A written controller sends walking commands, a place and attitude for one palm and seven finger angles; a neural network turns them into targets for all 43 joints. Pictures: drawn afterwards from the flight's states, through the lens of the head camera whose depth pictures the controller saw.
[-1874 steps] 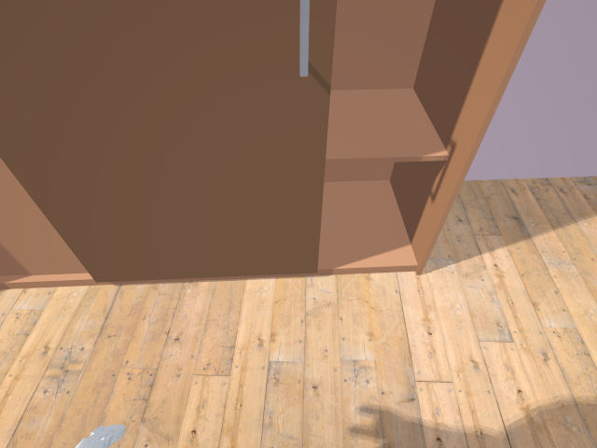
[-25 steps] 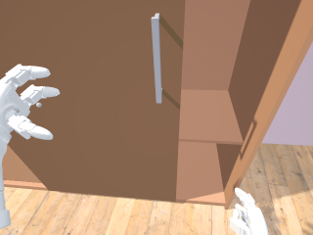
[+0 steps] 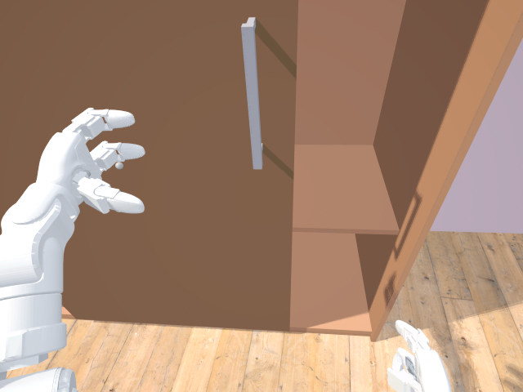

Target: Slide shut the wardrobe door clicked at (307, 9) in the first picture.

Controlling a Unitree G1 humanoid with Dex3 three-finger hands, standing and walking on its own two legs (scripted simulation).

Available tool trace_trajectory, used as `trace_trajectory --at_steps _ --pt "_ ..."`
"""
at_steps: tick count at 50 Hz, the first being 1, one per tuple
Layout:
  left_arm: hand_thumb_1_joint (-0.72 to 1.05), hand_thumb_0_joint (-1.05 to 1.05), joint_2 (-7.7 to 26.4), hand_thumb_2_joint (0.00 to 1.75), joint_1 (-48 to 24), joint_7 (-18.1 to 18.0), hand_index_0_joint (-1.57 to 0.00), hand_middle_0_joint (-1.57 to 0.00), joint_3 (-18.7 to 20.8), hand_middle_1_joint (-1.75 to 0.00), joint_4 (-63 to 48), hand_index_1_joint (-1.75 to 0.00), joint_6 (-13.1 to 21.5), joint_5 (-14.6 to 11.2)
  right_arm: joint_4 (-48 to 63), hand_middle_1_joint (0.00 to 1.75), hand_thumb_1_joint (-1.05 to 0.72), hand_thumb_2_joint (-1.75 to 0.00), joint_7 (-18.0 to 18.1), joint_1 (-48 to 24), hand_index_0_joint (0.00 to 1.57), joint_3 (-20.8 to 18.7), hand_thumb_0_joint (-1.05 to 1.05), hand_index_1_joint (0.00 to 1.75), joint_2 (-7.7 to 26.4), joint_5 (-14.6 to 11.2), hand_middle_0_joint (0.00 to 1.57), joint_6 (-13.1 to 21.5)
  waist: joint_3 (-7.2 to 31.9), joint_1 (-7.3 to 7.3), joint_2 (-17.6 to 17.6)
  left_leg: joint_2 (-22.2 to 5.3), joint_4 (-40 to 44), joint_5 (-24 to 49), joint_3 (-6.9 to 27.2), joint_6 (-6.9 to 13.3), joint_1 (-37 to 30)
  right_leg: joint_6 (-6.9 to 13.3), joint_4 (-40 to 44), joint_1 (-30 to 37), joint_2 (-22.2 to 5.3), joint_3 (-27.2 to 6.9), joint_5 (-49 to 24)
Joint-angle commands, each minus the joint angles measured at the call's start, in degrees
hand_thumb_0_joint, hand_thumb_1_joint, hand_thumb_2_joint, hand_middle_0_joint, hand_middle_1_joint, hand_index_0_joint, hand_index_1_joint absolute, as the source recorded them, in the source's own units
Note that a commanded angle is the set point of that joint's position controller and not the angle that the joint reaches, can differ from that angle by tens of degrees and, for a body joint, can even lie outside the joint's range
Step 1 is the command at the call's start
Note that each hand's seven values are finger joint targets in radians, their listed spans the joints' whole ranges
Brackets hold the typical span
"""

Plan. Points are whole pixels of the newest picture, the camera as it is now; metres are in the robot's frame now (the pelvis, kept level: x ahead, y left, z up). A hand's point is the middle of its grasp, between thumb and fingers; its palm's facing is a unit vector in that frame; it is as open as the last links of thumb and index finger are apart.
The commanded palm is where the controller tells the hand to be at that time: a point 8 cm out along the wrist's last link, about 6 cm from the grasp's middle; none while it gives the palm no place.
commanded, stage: move the hooked fingers beside the handle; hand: left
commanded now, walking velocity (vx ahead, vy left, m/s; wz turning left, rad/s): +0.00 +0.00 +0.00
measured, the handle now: (254, 101) +0.50 +0.05 +0.24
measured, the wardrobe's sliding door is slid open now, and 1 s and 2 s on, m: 0.31 0.31 0.31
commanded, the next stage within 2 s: none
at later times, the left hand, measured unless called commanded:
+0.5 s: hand (178, 128) +0.39 +0.15 +0.25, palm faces +0.01 -1.00 -0.02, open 14.0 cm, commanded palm +0.38 +0.21 +0.24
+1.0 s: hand (215, 120) +0.45 +0.11 +0.23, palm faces +0.01 -1.00 +0.00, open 14.0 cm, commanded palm +0.42 +0.17 +0.24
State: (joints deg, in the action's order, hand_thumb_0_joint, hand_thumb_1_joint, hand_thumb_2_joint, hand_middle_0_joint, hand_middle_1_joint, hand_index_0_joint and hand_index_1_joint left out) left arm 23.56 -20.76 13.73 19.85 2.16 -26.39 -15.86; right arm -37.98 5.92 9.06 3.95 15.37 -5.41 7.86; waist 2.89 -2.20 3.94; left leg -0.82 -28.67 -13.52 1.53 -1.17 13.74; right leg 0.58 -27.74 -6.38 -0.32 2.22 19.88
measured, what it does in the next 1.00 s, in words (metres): stands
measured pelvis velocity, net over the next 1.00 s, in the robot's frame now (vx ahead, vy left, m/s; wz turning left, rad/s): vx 0.01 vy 0.00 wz -0.03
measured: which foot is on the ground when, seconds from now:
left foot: down 0.00-1.00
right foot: down 0.00-1.00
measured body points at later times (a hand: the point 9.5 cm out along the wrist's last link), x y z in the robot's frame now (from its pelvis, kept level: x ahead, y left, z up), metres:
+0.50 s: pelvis +0.00 +0.00 +0.00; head -0.02 -0.03 +0.45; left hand +0.39 +0.21 +0.25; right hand +0.16 -0.24 -0.10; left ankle +0.02 +0.14 -0.74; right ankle -0.05 -0.11 -0.74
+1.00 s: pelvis +0.01 +0.00 +0.00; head +0.00 -0.02 +0.45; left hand +0.44 +0.17 +0.23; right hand +0.13 -0.25 -0.11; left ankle +0.02 +0.14 -0.74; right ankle -0.05 -0.11 -0.74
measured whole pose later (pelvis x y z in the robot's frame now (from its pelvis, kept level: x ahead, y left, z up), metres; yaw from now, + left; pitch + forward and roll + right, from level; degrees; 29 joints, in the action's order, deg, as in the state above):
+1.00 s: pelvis +0.01 +0.00 +0.00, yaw -2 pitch +1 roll +0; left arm 14.3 -47.4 0.1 11.5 32.4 -19.3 -9.4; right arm -41.5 4.2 12.8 1.3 14.2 -3.4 4.1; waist 2.8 1.3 3.0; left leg -1.5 -26.9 -13.0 -0.1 -1.1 15.1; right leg 0.5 -25.8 -8.4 0.2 0.6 18.5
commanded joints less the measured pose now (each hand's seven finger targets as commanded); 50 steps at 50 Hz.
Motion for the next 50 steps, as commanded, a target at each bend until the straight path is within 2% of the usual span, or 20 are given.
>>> trace_trajectory --at_steps 1,4,6,9,12,14,18,20,21,25,27,31,32,34,38,42,43,45,48,50 --pt "-0.5 0.0 11.2 0.3 -30.7 -1.3 -0.3 -0.3 1.3 -1.2 -19.7 -1.2 8.7 -1.6 9.6 0.3 -0.9 -0.9 0.6 -10.7 0.2 -1.7 0.0 0.3 4.3 0.5 0.2 3.9 14.7 1.14 -0.1 1.4 1.1 14.9 -0.2 3.2 -15.7 0.1 3.9 -5.4 0.4 1.0 -21.3" --pt "-0.5 0.0 11.6 0.3 -32.0 -2.8 -0.3 -0.3 2.5 -1.2 -13.1 -1.2 8.6 -1.1 7.8 0.3 -0.9 -0.9 0.9 -10.1 0.2 -2.0 0.0 0.3 4.9 0.8 0.2 3.9 14.1 1.02 -1.4 1.4 1.5 14.7 -0.5 3.3 -15.1 -0.1 4.1 -5.2 0.5 0.7 -21.9" --pt "-0.5 0.0 12.5 0.3 -29.2 -4.2 -0.3 -0.3 3.6 -1.2 -7.8 -1.2 6.8 -0.2 7.0 0.3 -0.9 -0.9 0.6 -9.5 0.2 -2.1 0.0 0.3 5.0 0.9 0.2 3.2 12.8 -0.05 -1.7 1.5 1.8 13.8 -0.7 3.1 -13.1 -0.1 4.5 -4.7 0.4 0.6 -21.0" --pt "-0.5 0.0 9.3 0.3 -29.0 -5.5 -0.3 -0.3 0.1 -1.2 -0.6 -1.2 3.3 0.8 6.9 0.3 -0.9 -0.9 0.3 -9.2 0.2 -2.0 0.0 0.3 5.2 0.5 0.2 1.8 9.1 0.54 -3.2 1.3 2.6 11.9 -0.9 3.0 -10.3 -0.3 5.1 -6.2 0.3 0.6 -19.2" --pt "-0.5 0.0 8.0 0.3 -31.5 -5.8 -0.3 -0.3 -1.8 -1.2 2.1 -1.2 2.6 1.2 7.1 0.3 -0.9 -0.9 0.0 -8.8 0.2 -2.2 0.0 0.3 5.5 0.4 0.2 0.9 9.3 1.11 -5.7 1.3 2.6 11.5 -1.2 3.3 -9.9 -0.5 5.6 -6.0 0.3 0.5 -19.3" --pt "-0.5 0.0 8.9 0.3 -36.2 -5.9 -0.3 -0.3 -1.2 -1.2 1.0 -1.2 4.0 1.2 7.4 0.3 -0.9 -0.9 0.1 -8.6 0.2 -2.4 0.0 0.3 5.4 0.6 0.2 0.9 11.4 1.37 -6.5 1.5 2.3 12.2 -1.2 3.5 -11.0 -0.6 5.5 -5.5 0.3 0.1 -20.6" --pt "-0.5 0.0 8.4 0.3 -44.2 -6.7 -0.3 -0.3 -2.1 -1.2 -4.2 -1.2 9.8 2.0 7.7 0.3 -0.9 -0.9 0.0 -8.2 0.2 -2.5 0.0 0.3 4.7 1.0 0.2 1.5 15.9 1.95 -2.2 1.4 2.1 14.8 -1.6 3.7 -14.7 -0.1 4.8 -4.0 0.4 -0.5 -22.5" --pt "-0.5 0.0 6.8 0.3 -45.7 -7.2 -0.3 -0.3 -3.1 -1.2 -3.9 -1.2 11.3 2.2 7.3 0.3 -0.9 -0.9 -0.1 -7.6 0.2 -2.6 0.0 0.3 4.4 1.1 0.2 1.8 17.1 2.22 -2.1 1.4 1.9 16.2 -1.7 3.6 -15.7 -0.1 4.5 -3.5 0.5 -0.4 -24.1" --pt "-0.5 0.0 8.4 0.3 -44.5 -7.8 -0.3 -0.3 -1.6 -1.2 -2.2 -1.2 11.6 2.5 6.7 0.3 -0.9 -0.9 -0.2 -6.8 0.2 -2.7 0.0 0.3 4.6 1.4 0.2 1.6 17.0 1.56 -2.3 1.3 2.0 16.2 -1.5 3.5 -14.8 0.1 4.5 -2.6 0.5 -0.2 -23.8" --pt "-0.5 0.0 4.8 0.3 -43.2 -8.6 -0.3 -0.3 -4.1 -1.2 8.0 -1.2 8.6 3.2 5.2 0.3 -0.9 -0.9 -0.3 -5.4 0.2 -3.0 0.0 0.3 5.0 1.1 0.2 0.7 12.4 2.29 -4.2 1.3 2.4 14.1 -2.1 3.4 -12.1 -0.4 5.1 -5.2 0.7 0.0 -22.8" --pt "-0.5 0.0 5.4 0.3 -42.2 -9.4 -0.3 -0.3 -3.4 -1.2 12.6 -1.2 7.1 3.7 4.8 0.3 -0.9 -0.9 -0.5 -4.3 0.2 -3.3 0.0 0.3 5.6 1.1 0.2 0.0 10.8 2.01 -5.9 1.2 2.8 13.3 -2.2 3.5 -10.1 -0.4 5.5 -5.3 0.7 0.1 -21.9" --pt "-0.5 0.0 6.9 0.3 -45.0 -10.4 -0.3 -0.3 -1.9 -1.2 9.5 -1.2 8.5 4.4 6.0 0.3 -0.9 -0.9 -0.9 -4.2 0.2 -3.7 0.0 0.3 5.4 1.4 0.2 -0.6 14.9 1.32 -5.0 1.4 2.3 17.4 -2.7 3.7 -11.2 -0.2 4.7 -2.1 0.5 -0.2 -26.5" --pt "-0.5 0.0 4.9 0.3 -47.7 -10.4 -0.3 -0.3 -3.7 -1.2 6.2 -1.2 9.8 4.4 6.5 0.3 -0.9 -0.9 -0.9 -4.4 0.2 -3.8 0.0 0.3 5.1 1.4 0.2 -0.4 16.7 1.94 -3.7 1.4 2.0 18.6 -2.9 3.8 -12.7 -0.2 4.5 -2.0 0.5 -0.4 -28.0" --pt "-0.5 0.0 5.7 0.3 -50.4 -10.7 -0.3 -0.3 -2.9 -1.2 4.7 -1.2 12.1 4.3 6.3 0.3 -0.9 -0.9 -0.9 -3.6 0.2 -4.0 0.0 0.3 5.0 1.7 0.2 0.1 19.0 2.38 -5.0 1.2 1.7 20.2 -2.8 3.9 -14.0 -0.3 4.0 -1.1 0.8 -0.5 -30.0" --pt "-0.5 0.0 4.5 0.3 -51.5 -11.2 -0.3 -0.3 -3.4 -1.2 6.1 -1.2 14.1 4.7 5.3 0.3 -0.9 -0.9 -1.0 -2.7 0.2 -4.4 0.0 0.3 5.0 1.8 0.2 0.2 19.2 2.7 -4.5 1.1 1.3 21.9 -3.3 4.0 -14.9 -0.2 3.6 -1.2 1.0 -0.5 -31.9" --pt "-0.5 0.0 2.0 0.3 -49.2 -12.1 -0.3 -0.3 -5.2 -1.2 15.6 -1.2 10.9 5.8 3.8 0.3 -0.9 -0.9 -1.4 -1.2 0.2 -4.4 0.0 0.3 5.3 1.7 0.2 -0.9 13.9 3.06 -3.5 1.1 1.6 19.4 -3.4 3.7 -11.8 -0.2 4.5 -4.0 1.0 -0.2 -29.4" --pt "-0.5 0.0 2.3 0.3 -49.8 -12.4 -0.3 -0.3 -5.1 -1.2 17.1 -1.2 10.0 6.0 3.6 0.3 -0.9 -0.9 -1.3 -0.7 0.2 -4.5 0.0 0.3 5.4 1.7 0.2 -1.3 13.3 3.22 -4.3 1.0 1.8 18.6 -3.3 3.7 -11.4 -0.3 4.6 -4.6 1.1 -0.1 -28.3" --pt "-0.5 0.0 -0.3 0.3 -51.7 -12.8 -0.3 -0.3 -7.1 -1.2 19.0 -1.2 9.3 6.0 3.7 0.3 -0.9 -0.9 -1.4 -0.4 0.2 -4.6 0.0 0.3 5.3 1.6 0.2 -1.5 12.2 3.89 -5.4 1.0 1.8 17.2 -3.1 3.8 -10.9 -0.3 5.0 -6.2 1.2 0.0 -26.5" --pt "-0.5 0.0 0.1 0.3 -57.5 -13.8 -0.3 -0.3 -6.6 -1.2 17.4 -1.2 11.4 5.8 3.6 0.3 -0.9 -0.9 -1.5 0.1 0.2 -4.9 0.0 0.3 5.4 2.0 0.2 -1.4 15.7 4.19 -6.4 0.9 1.7 18.0 -2.7 3.9 -12.0 -0.2 4.6 -5.1 1.2 -0.3 -26.6" --pt "-0.5 0.0 1.3 0.3 -61.4 -14.5 -0.3 -0.3 -5.4 -1.2 14.4 -1.2 14.0 5.9 3.8 0.3 -0.9 -0.9 -1.5 0.3 0.2 -4.9 0.0 0.3 5.1 2.4 0.2 -1.0 19.5 3.96 -4.8 1.0 1.3 20.2 -2.8 3.9 -13.7 0.0 3.9 -3.4 1.1 -0.6 -28.9"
